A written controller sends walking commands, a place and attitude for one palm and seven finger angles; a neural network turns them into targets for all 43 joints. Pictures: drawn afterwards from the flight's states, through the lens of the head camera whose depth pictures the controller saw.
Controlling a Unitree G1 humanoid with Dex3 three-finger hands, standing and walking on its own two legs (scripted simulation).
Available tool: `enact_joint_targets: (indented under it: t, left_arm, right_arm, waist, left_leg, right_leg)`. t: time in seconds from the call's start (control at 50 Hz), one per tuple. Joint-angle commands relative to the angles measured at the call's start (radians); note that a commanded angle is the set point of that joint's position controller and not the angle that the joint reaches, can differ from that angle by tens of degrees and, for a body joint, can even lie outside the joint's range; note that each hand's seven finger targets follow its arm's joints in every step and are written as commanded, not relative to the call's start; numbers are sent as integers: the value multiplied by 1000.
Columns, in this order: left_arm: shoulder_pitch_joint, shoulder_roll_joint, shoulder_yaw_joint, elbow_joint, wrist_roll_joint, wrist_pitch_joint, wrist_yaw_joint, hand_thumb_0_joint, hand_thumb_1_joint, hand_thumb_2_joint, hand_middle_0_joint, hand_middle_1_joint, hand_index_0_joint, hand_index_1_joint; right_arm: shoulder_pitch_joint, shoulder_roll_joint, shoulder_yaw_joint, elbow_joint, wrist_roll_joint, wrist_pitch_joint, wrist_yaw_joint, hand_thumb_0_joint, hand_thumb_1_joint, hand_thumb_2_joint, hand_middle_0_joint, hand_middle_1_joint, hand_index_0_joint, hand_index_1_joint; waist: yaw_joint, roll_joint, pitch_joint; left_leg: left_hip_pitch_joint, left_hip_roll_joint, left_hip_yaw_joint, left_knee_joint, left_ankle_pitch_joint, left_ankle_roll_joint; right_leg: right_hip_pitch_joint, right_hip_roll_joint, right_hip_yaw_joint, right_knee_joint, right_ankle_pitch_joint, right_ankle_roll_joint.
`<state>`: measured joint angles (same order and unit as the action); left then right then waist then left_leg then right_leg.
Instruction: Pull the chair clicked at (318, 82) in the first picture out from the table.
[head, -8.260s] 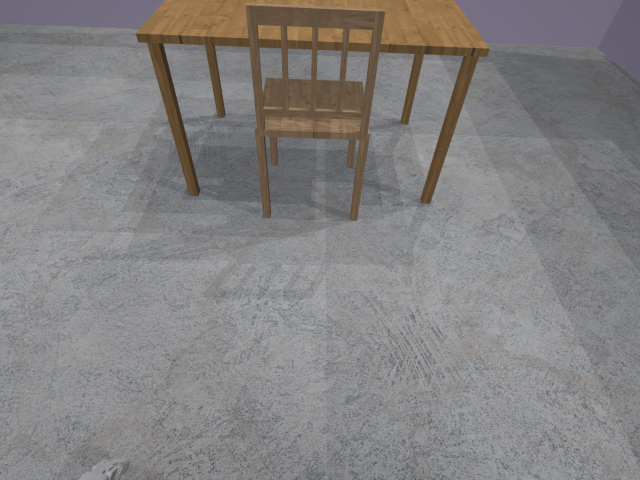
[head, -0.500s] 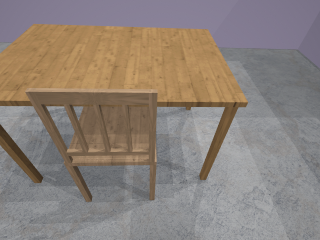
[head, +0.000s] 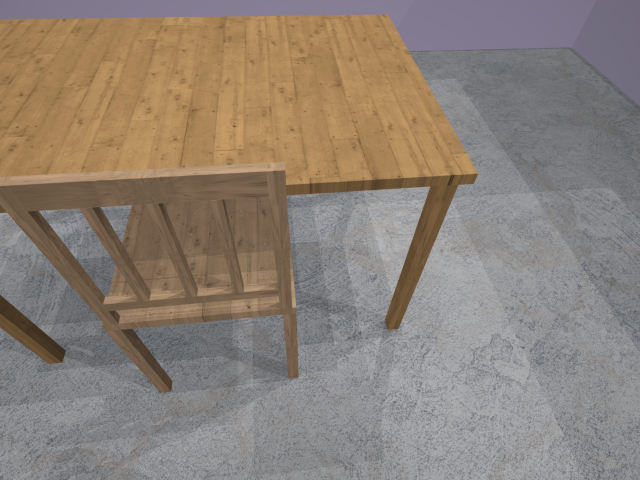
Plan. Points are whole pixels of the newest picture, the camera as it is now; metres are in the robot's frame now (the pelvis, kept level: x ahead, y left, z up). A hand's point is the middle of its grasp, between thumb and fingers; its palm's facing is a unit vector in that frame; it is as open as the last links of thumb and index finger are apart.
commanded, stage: come to a stop and stand still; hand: left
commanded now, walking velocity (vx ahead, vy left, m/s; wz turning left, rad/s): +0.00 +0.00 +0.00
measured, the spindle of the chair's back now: (175, 253) +0.50 +0.27 -0.10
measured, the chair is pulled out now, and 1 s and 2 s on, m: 0.00 0.00 0.00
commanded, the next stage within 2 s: look again from close up in 0.76 s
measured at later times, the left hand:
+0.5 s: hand out of the picture -0.02 +0.11 -0.17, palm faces +0.06 -0.98 -0.20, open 7.3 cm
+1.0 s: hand out of the picture -0.03 +0.13 -0.17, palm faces +0.02 -0.98 -0.21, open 7.3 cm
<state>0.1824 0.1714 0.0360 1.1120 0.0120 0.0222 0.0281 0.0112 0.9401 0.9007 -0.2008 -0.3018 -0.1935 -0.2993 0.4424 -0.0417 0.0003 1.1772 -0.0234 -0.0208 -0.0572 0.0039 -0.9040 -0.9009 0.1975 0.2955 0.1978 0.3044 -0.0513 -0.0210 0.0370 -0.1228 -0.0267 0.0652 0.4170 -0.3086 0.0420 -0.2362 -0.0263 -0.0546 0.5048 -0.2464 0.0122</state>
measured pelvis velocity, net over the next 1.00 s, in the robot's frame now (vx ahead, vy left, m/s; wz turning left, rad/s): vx -0.02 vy -0.04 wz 0.01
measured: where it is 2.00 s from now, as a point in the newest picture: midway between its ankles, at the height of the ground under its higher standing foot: outside the picture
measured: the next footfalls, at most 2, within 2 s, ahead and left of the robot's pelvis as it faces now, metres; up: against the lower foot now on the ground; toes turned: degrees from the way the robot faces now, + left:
none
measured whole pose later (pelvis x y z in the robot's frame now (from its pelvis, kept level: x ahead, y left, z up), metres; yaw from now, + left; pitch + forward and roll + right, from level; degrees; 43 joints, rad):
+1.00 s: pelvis -0.02 -0.04 +0.00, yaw +0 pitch +0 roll -2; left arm 0.30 0.11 0.00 1.11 0.02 -0.03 0.05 0.01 0.92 0.90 -0.20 -0.30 -0.20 -0.30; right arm 0.33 -0.14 -0.02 1.07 -0.01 0.00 -0.03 0.00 -0.91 -0.90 0.19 0.29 0.19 0.30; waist -0.02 0.07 0.03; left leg -0.21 0.05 0.03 0.57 -0.33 0.00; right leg -0.21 0.07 -0.10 0.41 -0.21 -0.07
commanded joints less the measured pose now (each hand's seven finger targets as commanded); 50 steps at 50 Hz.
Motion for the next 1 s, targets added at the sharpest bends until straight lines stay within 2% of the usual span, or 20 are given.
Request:
enact_joint_targets:
  t: [0.0,0.02,0.04,0.08,0.12,0.16,0.24,0.36,0.46,0.56,0.74,0.82,0.84,0.86,0.88,0.9,0.92,0.94,0.96,0.98]
  left_arm:
    - [158,68,-2,26,-10,-44,19,0,900,900,-200,-300,-200,-300]
    - [144,79,-8,25,-13,-43,19,0,900,900,-200,-300,-200,-300]
    - [131,74,-4,21,-12,-47,21,0,900,900,-200,-300,-200,-300]
    - [115,43,-14,18,-15,-48,22,0,900,900,-200,-300,-200,-300]
    - [108,35,-16,11,-13,-44,22,0,900,900,-200,-300,-200,-300]
    - [112,37,-15,10,-12,-44,23,0,900,900,-200,-300,-200,-300]
    - [121,45,-15,10,-9,-45,22,0,900,900,-200,-300,-200,-300]
    - [133,66,-16,17,-9,-49,19,0,900,900,-200,-300,-200,-300]
    - [144,73,-17,24,-9,-50,17,0,900,900,-200,-300,-200,-300]
    - [163,71,-15,33,-8,-49,16,0,900,900,-200,-300,-200,-300]
    - [181,56,-10,31,-9,-50,17,0,900,900,-200,-300,-200,-300]
    - [183,52,-10,29,-10,-51,17,0,900,900,-200,-300,-200,-300]
    - [266,93,-3,42,8,-86,59,0,900,900,-200,-300,-200,-300]
    - [277,128,8,-1,8,-91,55,0,900,900,-200,-300,-200,-300]
    - [230,94,-1,-16,5,-88,49,0,900,900,-200,-300,-200,-300]
    - [213,95,-3,-17,7,-80,46,0,900,900,-200,-300,-200,-300]
    - [175,92,-6,-39,4,-74,38,0,900,900,-200,-300,-200,-300]
    - [149,93,-4,-52,8,-71,32,0,900,900,-200,-300,-200,-300]
    - [141,73,-7,-56,8,-66,30,0,900,900,-200,-300,-200,-300]
    - [133,54,-13,-56,4,-60,26,0,900,900,-200,-300,-200,-300]
  right_arm:
    - [76,-90,-14,-21,22,-11,-4,0,-900,-900,200,300,200,300]
    - [55,-91,-15,-23,20,-7,3,0,-900,-900,200,300,200,300]
    - [66,-82,-14,-16,13,1,3,0,-900,-900,200,300,200,300]
    - [57,-107,-16,-6,10,1,3,0,-900,-900,200,300,200,300]
    - [42,-114,-15,0,10,-2,2,0,-900,-900,200,300,200,300]
    - [22,-119,-15,-1,10,-1,1,0,-900,-900,200,300,200,300]
    - [-20,-130,-17,-11,11,6,2,0,-900,-900,200,300,200,300]
    - [-56,-153,-13,-22,12,17,3,0,-900,-900,200,300,200,300]
    - [-68,-165,-11,-27,13,21,4,0,-900,-900,200,300,200,300]
    - [-65,-167,-10,-28,12,24,7,0,-900,-900,200,300,200,300]
    - [-25,-155,-10,-20,10,18,7,0,-900,-900,200,300,200,300]
    - [-9,-148,-9,-17,10,14,7,0,-900,-900,200,300,200,300]
    - [-137,-183,-18,-81,16,-12,20,0,-900,-900,200,300,200,300]
    - [-30,-150,-23,-128,19,10,13,0,-900,-900,200,300,200,300]
    - [-29,-154,-28,-122,18,14,14,0,-900,-900,200,300,200,300]
    - [-24,-109,-18,-128,26,9,20,0,-900,-900,200,300,200,300]
    - [-13,-98,-12,-132,21,9,27,0,-900,-900,200,300,200,300]
    - [11,-98,-11,-126,16,9,30,0,-900,-900,200,300,200,300]
    - [30,-108,-9,-121,10,6,32,0,-900,-900,200,300,200,300]
    - [41,-124,-8,-120,7,2,32,0,-900,-900,200,300,200,300]
  waist:
    - [48,-42,-53]
    - [45,-12,-4]
    - [37,-100,-15]
    - [39,-118,3]
    - [42,-34,18]
    - [43,8,16]
    - [43,28,17]
    - [40,7,21]
    - [40,26,38]
    - [43,11,61]
    - [48,21,68]
    - [50,15,56]
    - [97,-118,62]
    - [35,-90,-57]
    - [20,50,-42]
    - [20,69,-98]
    - [17,90,-108]
    - [6,9,-81]
    - [7,-21,-39]
    - [7,-24,18]
  left_leg:
    - [-186,121,-84,4,181,-42]
    - [-194,96,-80,-36,63,-48]
    - [-156,103,-76,-54,103,-53]
    - [-79,116,-84,-77,200,-48]
    - [-45,132,-91,-83,317,-39]
    - [-21,137,-89,-81,337,-39]
    - [5,136,-81,-78,286,-39]
    - [19,133,-70,-81,228,-47]
    - [19,127,-66,-90,172,-49]
    - [16,117,-62,-87,132,-45]
    - [-16,118,-64,-87,132,-42]
    - [-21,125,-69,-92,146,-43]
    - [-214,99,43,185,-15,-75]
    - [-196,76,-68,272,-109,-44]
    - [-176,80,-55,292,-103,-38]
    - [-132,97,-50,259,-86,-39]
    - [-88,77,-33,203,-42,-43]
    - [-65,74,-24,147,-18,-43]
    - [-46,76,-34,90,9,-38]
    - [-60,92,-64,50,29,-27]
  right_leg:
    - [295,-198,164,-95,571,-78]
    - [249,-229,152,-86,609,-99]
    - [225,-192,144,-69,589,-105]
    - [159,-134,106,-82,515,-80]
    - [136,-104,91,-81,456,-62]
    - [125,-99,94,-97,416,-57]
    - [109,-101,106,-134,393,-55]
    - [112,-105,121,-169,412,-48]
    - [96,-101,132,-214,292,-45]
    - [65,-96,147,-266,134,-34]
    - [74,-91,142,-277,75,-34]
    - [91,-87,130,-256,118,-44]
    - [180,-160,199,-175,954,103]
    - [248,-232,227,-143,1013,99]
    - [182,-213,170,-155,912,42]
    - [146,-205,148,-161,623,-87]
    - [107,-182,134,-172,394,-135]
    - [37,-170,127,-186,163,-138]
    - [-28,-147,135,-186,5,-130]
    - [-81,-118,127,-178,-105,-113]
